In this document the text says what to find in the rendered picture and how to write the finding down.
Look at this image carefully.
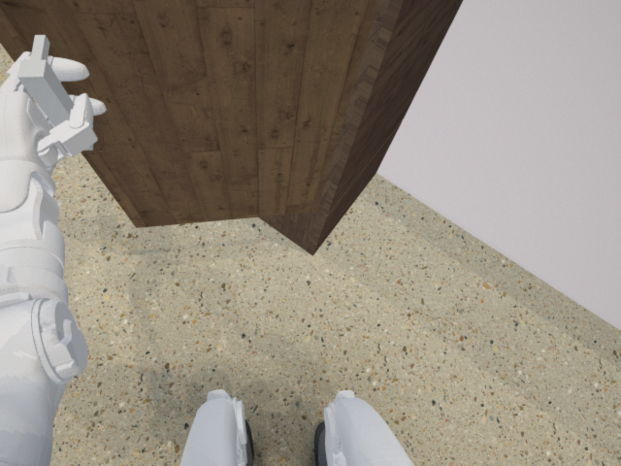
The robot right shin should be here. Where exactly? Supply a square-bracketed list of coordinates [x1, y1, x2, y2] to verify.
[325, 390, 355, 466]

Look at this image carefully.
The left robot hand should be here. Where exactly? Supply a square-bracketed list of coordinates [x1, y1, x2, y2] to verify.
[0, 51, 107, 176]

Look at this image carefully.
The robot left forearm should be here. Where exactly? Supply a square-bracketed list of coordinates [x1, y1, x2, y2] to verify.
[0, 159, 68, 309]

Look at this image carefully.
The handle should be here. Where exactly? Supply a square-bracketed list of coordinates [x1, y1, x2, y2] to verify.
[17, 35, 93, 150]

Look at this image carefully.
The robot left upper arm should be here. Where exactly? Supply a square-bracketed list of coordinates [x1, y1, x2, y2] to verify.
[0, 298, 88, 466]

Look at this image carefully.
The right robot thigh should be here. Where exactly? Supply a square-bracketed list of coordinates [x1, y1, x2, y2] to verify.
[324, 398, 413, 466]

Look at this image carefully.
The cupboard door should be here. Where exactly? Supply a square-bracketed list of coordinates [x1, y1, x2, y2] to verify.
[0, 0, 378, 228]

